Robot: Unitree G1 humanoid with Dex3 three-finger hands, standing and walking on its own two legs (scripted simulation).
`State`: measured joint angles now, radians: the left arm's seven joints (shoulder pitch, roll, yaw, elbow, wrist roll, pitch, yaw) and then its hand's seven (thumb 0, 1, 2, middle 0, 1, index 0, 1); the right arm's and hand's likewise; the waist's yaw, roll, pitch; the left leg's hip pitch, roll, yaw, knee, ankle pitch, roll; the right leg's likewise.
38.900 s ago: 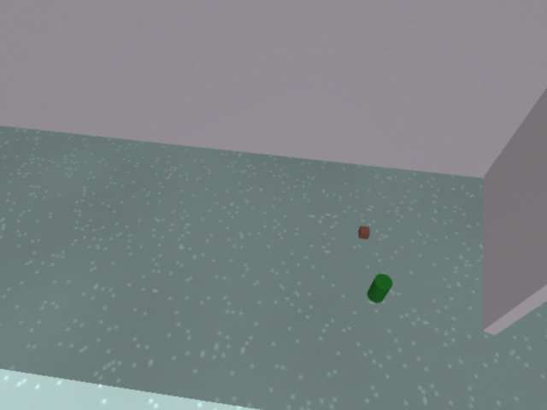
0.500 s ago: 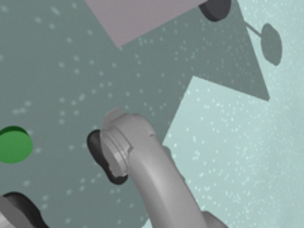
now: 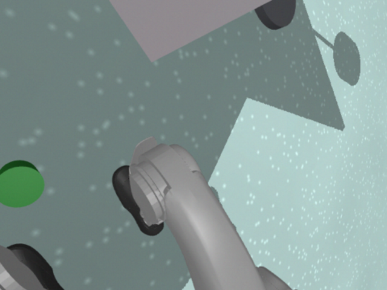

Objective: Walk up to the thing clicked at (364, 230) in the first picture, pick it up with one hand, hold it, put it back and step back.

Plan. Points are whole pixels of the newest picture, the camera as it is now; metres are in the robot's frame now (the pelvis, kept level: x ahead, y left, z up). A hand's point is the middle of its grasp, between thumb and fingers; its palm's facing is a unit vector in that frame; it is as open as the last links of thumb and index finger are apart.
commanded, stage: close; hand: left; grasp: from above
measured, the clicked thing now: out of the picture +0.55 +0.32 -0.32
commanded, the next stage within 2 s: withdraw in 1.34 s
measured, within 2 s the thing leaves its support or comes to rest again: neither
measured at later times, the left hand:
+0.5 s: hand out of the picture +0.52 +0.29 -0.28, palm faces -0.31 -0.31 -0.90, open 8.3 cm
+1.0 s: hand out of the picture +0.52 +0.29 -0.28, palm faces -0.31 -0.31 -0.90, open 8.5 cm
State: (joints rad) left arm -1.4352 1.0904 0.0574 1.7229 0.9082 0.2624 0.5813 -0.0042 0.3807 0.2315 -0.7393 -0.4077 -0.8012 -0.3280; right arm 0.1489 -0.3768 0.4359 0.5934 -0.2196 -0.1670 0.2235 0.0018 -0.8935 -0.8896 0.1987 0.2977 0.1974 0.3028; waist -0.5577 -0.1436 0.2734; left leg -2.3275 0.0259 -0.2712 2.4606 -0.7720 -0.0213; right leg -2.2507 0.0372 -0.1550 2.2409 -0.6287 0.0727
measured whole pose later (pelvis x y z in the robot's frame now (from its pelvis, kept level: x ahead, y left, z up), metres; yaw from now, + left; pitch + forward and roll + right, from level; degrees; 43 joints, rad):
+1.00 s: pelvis +0.00 +0.00 +0.00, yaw +0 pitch +35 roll -16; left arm -1.43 1.09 0.06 1.73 0.91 0.26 0.58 0.00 0.32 0.27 -0.70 -0.43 -0.76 -0.36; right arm 0.16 -0.38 0.43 0.60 -0.22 -0.17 0.23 0.00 -0.89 -0.89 0.20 0.30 0.20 0.30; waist -0.56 -0.15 0.28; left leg -2.33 0.03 -0.27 2.46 -0.78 -0.02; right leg -2.25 0.04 -0.16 2.24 -0.63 0.07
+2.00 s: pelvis -0.01 +0.00 +0.00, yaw +3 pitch +33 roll -14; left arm -1.25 0.95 -0.05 1.33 1.09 0.19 -0.01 0.00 -0.05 0.60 -0.49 -0.60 -0.49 -0.58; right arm 0.20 -0.39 0.26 0.52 -0.13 0.03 0.20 0.00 -0.90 -0.90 0.20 0.30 0.20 0.30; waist -0.40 0.06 0.12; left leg -2.31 0.00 -0.22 2.43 -0.72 0.00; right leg -2.22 0.01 -0.12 2.24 -0.61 0.06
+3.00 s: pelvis +0.00 -0.01 +0.12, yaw +12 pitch +36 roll -4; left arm -0.67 0.49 -0.04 0.74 0.57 0.24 0.01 0.00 0.56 0.72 -0.26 -0.36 -0.26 -0.35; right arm 0.15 -0.31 -0.03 0.59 -0.01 0.07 0.03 0.00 -0.90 -0.89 0.20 0.30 0.20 0.30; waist -0.11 0.08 -0.21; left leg -1.97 0.01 -0.08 2.00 -0.67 -0.01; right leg -1.95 -0.03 -0.02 1.93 -0.62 0.04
